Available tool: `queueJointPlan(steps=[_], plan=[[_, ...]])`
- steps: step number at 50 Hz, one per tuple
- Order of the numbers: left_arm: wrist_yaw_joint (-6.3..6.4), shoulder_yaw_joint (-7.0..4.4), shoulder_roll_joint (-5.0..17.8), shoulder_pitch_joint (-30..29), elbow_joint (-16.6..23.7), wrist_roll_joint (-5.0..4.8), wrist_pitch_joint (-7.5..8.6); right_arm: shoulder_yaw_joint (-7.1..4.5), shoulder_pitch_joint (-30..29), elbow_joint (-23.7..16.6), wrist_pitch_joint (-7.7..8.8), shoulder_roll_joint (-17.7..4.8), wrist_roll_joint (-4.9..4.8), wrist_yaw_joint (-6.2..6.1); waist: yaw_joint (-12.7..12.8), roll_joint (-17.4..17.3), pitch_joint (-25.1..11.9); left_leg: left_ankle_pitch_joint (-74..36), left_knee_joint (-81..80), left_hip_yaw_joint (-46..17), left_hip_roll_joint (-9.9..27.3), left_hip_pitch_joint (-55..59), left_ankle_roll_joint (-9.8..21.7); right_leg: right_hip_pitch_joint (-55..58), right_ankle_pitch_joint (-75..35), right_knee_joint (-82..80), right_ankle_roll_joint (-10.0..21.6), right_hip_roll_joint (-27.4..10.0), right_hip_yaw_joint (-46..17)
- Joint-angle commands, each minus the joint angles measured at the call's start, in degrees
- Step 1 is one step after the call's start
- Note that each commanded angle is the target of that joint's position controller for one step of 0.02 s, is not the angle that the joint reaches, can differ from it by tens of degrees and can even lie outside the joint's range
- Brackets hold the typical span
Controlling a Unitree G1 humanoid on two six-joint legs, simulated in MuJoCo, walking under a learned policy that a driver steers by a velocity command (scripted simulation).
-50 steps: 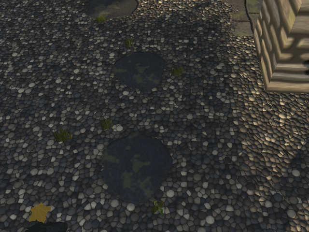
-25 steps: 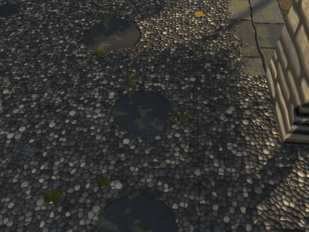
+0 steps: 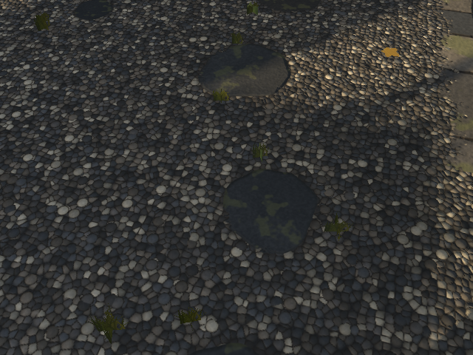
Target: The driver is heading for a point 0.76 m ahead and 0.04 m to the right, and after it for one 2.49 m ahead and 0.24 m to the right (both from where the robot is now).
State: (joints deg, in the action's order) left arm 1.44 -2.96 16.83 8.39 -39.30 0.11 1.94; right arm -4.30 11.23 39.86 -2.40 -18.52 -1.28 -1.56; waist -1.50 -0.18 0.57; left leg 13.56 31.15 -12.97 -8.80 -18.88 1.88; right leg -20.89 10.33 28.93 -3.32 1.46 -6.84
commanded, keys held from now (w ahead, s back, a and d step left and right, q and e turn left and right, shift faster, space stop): q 0.06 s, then no key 0.34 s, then w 0.60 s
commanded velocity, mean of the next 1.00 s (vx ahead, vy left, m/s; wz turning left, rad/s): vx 0.20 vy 0.00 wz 0.17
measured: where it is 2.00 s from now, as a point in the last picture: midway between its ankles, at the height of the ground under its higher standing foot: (221, 279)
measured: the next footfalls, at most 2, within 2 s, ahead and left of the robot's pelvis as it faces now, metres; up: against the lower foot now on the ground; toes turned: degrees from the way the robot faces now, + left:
left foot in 0.38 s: +0.03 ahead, +0.13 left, +0.00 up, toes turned +5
right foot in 0.76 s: +0.16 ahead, -0.10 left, +0.00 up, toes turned +7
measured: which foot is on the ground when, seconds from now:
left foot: down 0.00-0.00, up 0.02-0.36, down 0.38-0.76, up 0.78-1.00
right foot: down 0.00-0.42, up 0.44-0.74, down 0.76-1.00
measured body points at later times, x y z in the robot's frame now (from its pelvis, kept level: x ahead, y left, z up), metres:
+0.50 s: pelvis +0.02 +0.02 +0.00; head +0.03 +0.03 +0.45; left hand +0.09 +0.30 -0.12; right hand +0.19 -0.22 -0.09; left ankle -0.01 +0.13 -0.73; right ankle +0.04 -0.12 -0.72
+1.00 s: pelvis +0.17 -0.02 +0.02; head +0.19 -0.04 +0.47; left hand +0.15 +0.25 -0.10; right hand +0.35 -0.26 -0.09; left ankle +0.23 +0.16 -0.66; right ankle +0.12 -0.11 -0.73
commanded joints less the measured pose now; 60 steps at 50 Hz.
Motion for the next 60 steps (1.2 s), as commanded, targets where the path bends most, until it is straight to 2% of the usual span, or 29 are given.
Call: queueJointPlan(steps=[1, 2, 3, 4, 6, 9, 15, 17, 18, 19, 20, 21, 22, 24, 25, 27, 29, 32, 35, 37, 38, 39, 40, 41, 42, 44, 51, 56, 60], plan=[[0.54, -3.83, 13.6, 0.4, 4.1, 1.51, 0.67, -0.52, 3.5, -4.8, 0.63, -2.7, 0.45, 0.01, -2.2, 9.8, -7.9, 14.3, 11.0, -2.3, 2.4, -7.1, 0.5, 17.6, -25.1, -8.1, 10.4, -18.9, -15.7], [0.33, -3.76, 11.6, 3.4, 3.3, 2.71, 0.19, -1.49, 2.5, -5.1, 1.18, -6.7, 0.65, 0.11, 0.6, 15.4, -8.1, 25.4, 23.8, 3.5, 0.9, -14.1, -2.6, 17.6, -32.2, -8.9, 18.3, -25.4, -24.0], [0.32, -3.02, 9.1, 2.8, 3.9, 2.02, 0.14, -2.69, 3.4, -4.3, 1.20, -10.0, 0.78, 0.25, 0.5, 10.5, -7.6, 23.0, 32.5, 3.5, 3.8, -15.3, -4.3, 17.0, -32.1, -7.9, 18.9, -24.8, -20.6], [0.35, -2.50, 7.1, 1.4, 4.0, 1.42, 0.02, -3.05, 3.2, -3.1, 0.62, -10.0, 0.41, 0.05, 0.5, 7.1, -6.4, 19.7, 35.7, 4.0, 4.5, -15.4, -5.5, 15.9, -30.0, -7.0, 16.6, -20.6, -14.8], [0.36, -2.03, 6.3, -0.3, 3.8, 0.40, -0.39, -2.50, 2.7, -2.6, -0.71, -7.2, 0.36, -0.42, 0.6, 6.4, -4.7, 15.4, 38.3, 4.6, 5.0, -15.6, -7.1, 14.3, -27.8, -6.8, 14.6, -16.8, -9.0], [0.39, -2.14, 6.8, 0.3, 2.8, 0.66, -1.16, -1.23, 0.2, -3.9, -0.79, -3.6, 0.09, -0.29, 1.4, 9.6, -4.6, 12.7, 30.1, 8.1, 5.1, -12.7, -8.0, 14.5, -27.8, -7.7, 15.1, -14.0, -4.1], [-0.15, -2.57, 8.7, 0.8, 1.0, -0.34, -1.99, -0.34, -1.6, -4.3, -0.54, -3.0, 0.59, 0.67, 3.1, 12.3, -6.3, 8.5, 7.1, 12.3, 7.7, 0.5, -6.5, 13.9, -24.7, -6.8, 16.0, -15.4, -3.9], [-0.29, -2.15, 8.2, 0.3, 0.2, -1.20, -2.10, -0.36, 1.3, -2.6, -0.33, -2.5, 0.84, 1.11, 1.1, 10.9, -5.1, -2.5, -7.6, 14.0, 6.9, 7.8, -4.0, 10.7, -19.4, -5.2, 13.9, -13.9, -2.9], [-0.39, -1.72, 7.2, 3.0, -1.1, -1.30, -1.74, -0.47, 1.2, -2.6, -0.27, -3.6, 1.25, 1.10, 1.3, 9.0, -4.7, -8.0, -12.4, 11.9, 8.0, 12.8, -2.2, 7.5, -14.0, -4.7, 10.7, -12.7, -2.2], [-0.76, -0.88, 5.0, 4.6, -1.2, 0.28, -1.14, -0.86, 2.1, -3.1, -0.31, -6.7, 1.80, 0.65, 2.5, 1.5, -7.0, -17.8, -11.8, 3.3, 15.5, 19.5, 0.2, 2.7, -4.4, 0.4, 6.1, -9.3, 1.1], [-1.20, 0.20, 1.5, 6.3, -0.8, 1.83, -0.36, -0.75, -1.7, -3.6, -0.50, -8.3, 2.41, 0.38, 5.9, -10.2, -6.3, -23.3, -9.8, -2.0, 22.4, 16.0, 5.9, 0.3, 9.4, 1.3, 2.0, -4.3, 6.4], [-0.84, 0.24, 2.7, 2.8, -0.8, 1.95, -0.38, 0.29, -2.4, -3.3, 0.11, -3.6, 2.70, 0.86, 2.9, -9.7, -6.7, -5.7, -12.3, -2.7, 21.9, 9.8, 8.5, 5.3, 10.0, -0.2, 0.3, -4.5, 6.1], [-0.74, -0.31, 4.5, 0.4, -1.1, 1.21, -0.42, 0.41, -2.4, -2.8, 0.57, -3.1, 2.63, 1.10, 1.8, -8.3, -4.0, 10.3, -14.2, -1.5, 18.5, 9.1, 6.7, 4.6, 7.9, 1.1, 0.1, -2.9, 8.0], [-0.26, -1.05, 6.0, -2.5, -0.7, 0.07, -0.44, -0.98, 2.3, -1.1, 1.20, -8.3, 1.95, 0.82, -1.7, -12.5, 2.1, 25.2, -19.0, -7.4, 20.3, 8.9, 7.8, -3.7, 12.2, 8.3, 0.4, -0.7, 10.1], [-0.35, -1.35, 6.8, -3.7, 0.1, -0.51, -0.13, -1.06, 4.3, -0.3, 1.79, -8.7, 1.77, 0.54, -2.7, -13.9, 4.7, 25.2, -20.9, -11.7, 23.0, 9.6, 9.5, -8.4, 16.0, 13.6, 1.2, -2.1, 7.6], [-1.08, -1.92, 7.0, -2.4, -0.1, -1.62, 1.09, -0.68, 7.0, 0.7, 3.05, -6.8, 1.14, 0.08, -2.5, -12.4, 5.4, 21.5, -21.3, -14.7, 25.7, 15.3, 11.6, -16.8, 19.2, 21.4, 3.3, -4.4, 4.9], [-1.94, -1.66, 5.6, -2.6, -0.5, -1.58, 2.37, -0.57, 6.3, 0.6, 3.76, -5.9, 0.37, -0.12, -2.1, -8.8, 4.7, 17.3, -21.7, -12.2, 24.9, 18.1, 11.1, -18.2, 16.4, 18.6, 4.5, -5.7, 5.0], [-3.10, -0.67, 3.3, -2.8, -1.1, -1.23, 3.32, -1.02, 4.3, 0.2, 4.05, -7.0, 0.23, 0.44, -1.4, -7.3, 2.5, 8.1, -21.3, -4.9, 21.5, 13.8, 10.1, -7.9, 10.5, 9.2, 4.7, -4.1, 7.8], [-3.60, -0.84, 4.3, 1.2, -2.9, -1.36, 3.20, -1.25, 3.5, 0.5, 3.94, -7.6, -0.45, 1.31, 1.5, -6.5, 1.0, 6.1, -18.9, -1.2, 20.2, 5.9, 9.1, 6.3, 0.3, 0.9, 4.6, -1.7, 10.3], [-3.04, -1.58, 5.6, 8.5, -5.5, -1.55, 2.77, -0.43, 3.8, 0.9, 4.10, -5.2, 0.08, 1.64, 4.9, -4.7, -0.6, 8.0, -13.3, 0.9, 18.1, -0.7, 6.7, 17.9, 0.3, -1.0, 5.2, -1.0, 10.0], [-2.39, -2.20, 7.7, 13.6, -6.3, -1.67, 2.76, 0.59, 3.1, 0.7, 4.46, -2.1, 0.73, 1.84, 7.4, -0.7, -1.9, 8.0, -3.3, 4.7, 14.7, -5.9, 3.8, 24.6, 4.1, -3.9, 7.1, -6.2, 2.9], [-2.07, -3.85, 15.5, 17.9, -6.4, -1.12, 2.63, 1.71, 3.3, -2.3, 5.54, 1.5, 1.04, 1.82, 7.6, 15.4, -4.9, 13.1, 17.3, 13.4, 7.6, -17.3, -0.7, 31.8, 16.9, -12.2, 14.5, -19.4, -18.8], [-2.55, -3.52, 14.2, 18.8, -6.5, -0.32, 3.02, 0.46, 1.4, -3.1, 6.44, -3.1, -0.10, 1.30, 8.8, 14.1, -3.4, 19.8, 29.4, 9.1, 7.4, -24.7, -1.2, 29.5, 29.1, -18.9, 19.9, -24.4, -33.7], [-2.62, -2.36, 11.1, 14.7, -5.7, -0.25, 3.54, -0.56, 1.6, -2.8, 6.97, -6.1, -1.17, 1.37, 6.5, 10.2, 1.7, 15.2, 34.2, 7.2, 11.0, -28.7, 0.2, 26.5, 31.2, -19.2, 18.8, -23.5, -30.1], [-2.64, -1.72, 9.0, 11.9, -4.9, -0.03, 3.82, -0.58, 2.1, -1.9, 7.13, -6.0, -1.17, 1.55, 5.1, 8.6, 3.2, 10.1, 34.5, 7.9, 12.7, -28.8, 1.0, 24.6, 26.8, -19.2, 16.9, -20.6, -24.4], [-2.63, -0.95, 7.2, 9.4, -4.3, 0.15, 3.81, -0.61, 1.7, -1.2, 7.23, -4.5, 0.25, 1.86, 3.6, 5.9, 4.1, 2.7, 31.0, 8.3, 15.1, -26.8, 0.9, 21.2, 14.5, -20.2, 14.9, -16.9, -15.6], [-1.64, -0.93, 7.8, 12.1, -6.1, -0.36, 3.28, 0.66, -6.1, -3.3, 7.02, -0.1, 0.76, 2.57, 4.8, 4.2, 3.9, -13.8, 12.2, 12.3, 14.2, -21.9, -3.1, 17.9, -11.0, -22.7, 14.2, -11.8, 0.1], [-1.16, -1.21, 8.5, 16.7, -8.6, -1.03, 2.53, 1.34, -14.5, -6.0, 7.80, 0.5, 0.09, 4.13, 6.9, 3.7, 6.4, -19.6, 0.8, 13.4, 12.0, -18.0, -2.0, 19.6, -11.8, -22.6, 14.1, -13.7, 2.1], [-0.82, -1.90, 9.7, 17.1, -9.7, -1.39, 1.50, 0.53, -14.1, -6.8, 8.30, -2.1, 0.26, 4.81, 3.8, 4.7, 4.5, -12.6, -2.7, 13.1, 10.1, -13.7, 1.2, 26.4, -27.3, -15.8, 12.5, -16.2, 0.9]])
